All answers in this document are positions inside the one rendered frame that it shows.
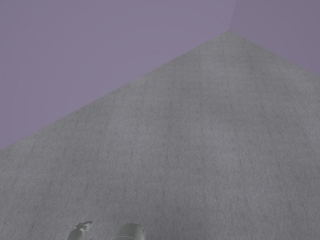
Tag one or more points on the robot left thigh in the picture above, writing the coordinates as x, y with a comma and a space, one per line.
130, 231

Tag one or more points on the robot left hand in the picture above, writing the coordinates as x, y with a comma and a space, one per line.
80, 230

